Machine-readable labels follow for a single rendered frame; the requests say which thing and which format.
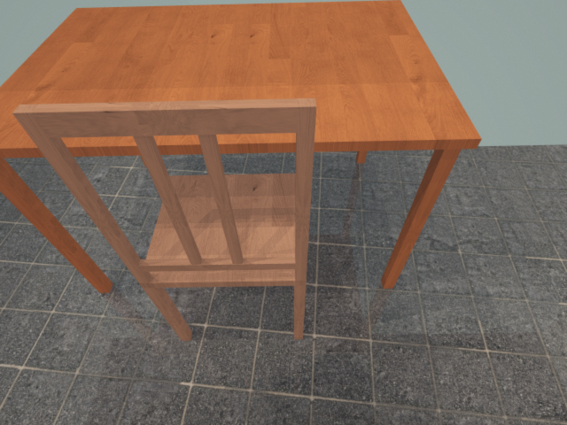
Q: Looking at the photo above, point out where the chair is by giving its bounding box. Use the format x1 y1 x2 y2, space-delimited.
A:
12 98 316 341

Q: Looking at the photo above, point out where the table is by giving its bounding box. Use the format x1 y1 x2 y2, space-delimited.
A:
0 0 482 293

